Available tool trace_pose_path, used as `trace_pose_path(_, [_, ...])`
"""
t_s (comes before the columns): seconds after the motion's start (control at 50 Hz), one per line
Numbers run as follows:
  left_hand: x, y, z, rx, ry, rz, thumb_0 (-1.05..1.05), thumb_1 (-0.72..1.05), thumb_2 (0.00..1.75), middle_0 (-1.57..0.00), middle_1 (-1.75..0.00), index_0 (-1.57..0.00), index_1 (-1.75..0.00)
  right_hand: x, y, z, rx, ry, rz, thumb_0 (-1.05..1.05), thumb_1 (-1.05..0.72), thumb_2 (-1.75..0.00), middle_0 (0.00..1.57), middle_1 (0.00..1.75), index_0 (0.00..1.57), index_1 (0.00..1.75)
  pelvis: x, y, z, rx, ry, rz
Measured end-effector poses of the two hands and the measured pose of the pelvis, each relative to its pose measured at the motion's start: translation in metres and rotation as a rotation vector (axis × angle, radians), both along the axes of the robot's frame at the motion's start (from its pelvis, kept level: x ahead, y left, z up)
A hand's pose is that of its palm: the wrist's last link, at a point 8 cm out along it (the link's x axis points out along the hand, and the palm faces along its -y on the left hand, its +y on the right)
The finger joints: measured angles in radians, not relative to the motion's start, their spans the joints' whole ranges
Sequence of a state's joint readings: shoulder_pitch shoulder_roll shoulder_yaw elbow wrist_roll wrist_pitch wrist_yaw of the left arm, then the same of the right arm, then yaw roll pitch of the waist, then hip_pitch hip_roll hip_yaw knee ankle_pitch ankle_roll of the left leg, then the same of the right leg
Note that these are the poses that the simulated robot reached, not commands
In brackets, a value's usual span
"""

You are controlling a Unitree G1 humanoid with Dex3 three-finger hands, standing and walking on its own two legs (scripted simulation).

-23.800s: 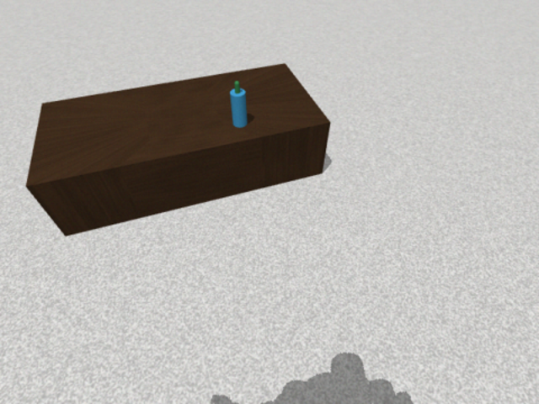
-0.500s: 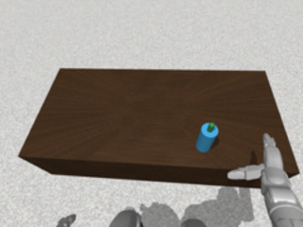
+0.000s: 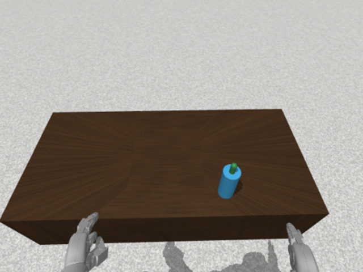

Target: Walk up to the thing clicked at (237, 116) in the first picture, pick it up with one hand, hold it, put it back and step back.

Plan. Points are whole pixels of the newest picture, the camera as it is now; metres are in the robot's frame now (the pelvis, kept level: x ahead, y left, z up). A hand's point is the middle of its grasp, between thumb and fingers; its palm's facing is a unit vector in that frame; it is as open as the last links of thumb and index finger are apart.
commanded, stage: home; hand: right
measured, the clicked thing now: (229, 179) +0.50 -0.19 -0.30
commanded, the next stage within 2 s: stand in 1.72 s
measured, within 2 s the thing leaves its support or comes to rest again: neither
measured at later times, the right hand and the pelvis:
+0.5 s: hand out of the picture +0.11 -0.25 -0.10, palm faces -0.01 +0.93 -0.37, open 17.5 cm; pelvis +0.00 -0.01 +0.02, yaw +0 degrees
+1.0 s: hand out of the picture +0.06 -0.25 -0.10, palm faces -0.01 +0.92 -0.39, open 17.4 cm; pelvis +0.00 +0.00 +0.04, yaw +1 degrees
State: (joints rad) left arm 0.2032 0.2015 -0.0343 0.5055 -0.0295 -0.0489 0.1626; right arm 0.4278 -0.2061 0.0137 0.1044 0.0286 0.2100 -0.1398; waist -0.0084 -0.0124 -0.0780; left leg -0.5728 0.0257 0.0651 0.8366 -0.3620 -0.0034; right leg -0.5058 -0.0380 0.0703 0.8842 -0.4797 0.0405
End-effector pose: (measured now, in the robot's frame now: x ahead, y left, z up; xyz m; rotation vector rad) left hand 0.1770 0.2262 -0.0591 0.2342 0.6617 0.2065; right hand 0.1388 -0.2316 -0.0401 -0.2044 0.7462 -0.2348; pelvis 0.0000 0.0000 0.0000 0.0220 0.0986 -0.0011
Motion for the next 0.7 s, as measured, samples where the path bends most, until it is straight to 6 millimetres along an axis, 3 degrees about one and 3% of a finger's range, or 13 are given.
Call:
trace_pose_path(0.24, [-0.035,0.003,-0.010,0.008,0.034,0.033,0.02,0.89,0.90,-0.20,-0.30,-0.20,-0.30,0.006,0.003,0.003,-0.004,-0.023,0.030,-0.01,0.55,-0.04,0.05,0.05,0.06,0.05,-0.006,-0.005,-0.002,-0.001,-0.001,0.009])
trace_pose_path(0.32, [-0.048,0.005,-0.021,0.046,0.153,-0.050,0.01,0.89,0.90,-0.20,-0.31,-0.20,-0.31,0.002,-0.008,-0.013,-0.046,0.032,0.110,-0.01,0.55,-0.04,0.05,0.05,0.06,0.05,-0.009,-0.007,0.003,-0.003,-0.042,0.009])
trace_pose_path(0.4, [-0.063,0.015,-0.028,0.039,0.280,-0.072,0.02,0.89,0.90,-0.20,-0.31,-0.20,-0.31,-0.013,-0.034,-0.026,-0.070,0.147,0.129,-0.01,0.55,-0.04,0.05,0.05,0.06,0.05,-0.008,-0.009,0.010,-0.010,-0.073,0.006])
trace_pose_path(0.52, [-0.083,0.033,-0.025,0.034,0.364,-0.025,0.02,0.89,0.90,-0.20,-0.31,-0.21,-0.31,-0.044,-0.066,-0.028,-0.098,0.268,0.063,-0.01,0.55,-0.04,0.05,0.05,0.06,0.05,0.000,-0.013,0.021,-0.021,-0.106,0.006])
trace_pose_path(0.7, [-0.102,0.039,-0.026,0.016,0.466,0.011,0.01,0.90,0.91,-0.20,-0.31,-0.20,-0.31,-0.073,-0.079,-0.024,-0.110,0.393,0.004,-0.01,0.53,-0.05,0.05,0.05,0.06,0.05,0.002,-0.016,0.035,-0.033,-0.136,0.009])
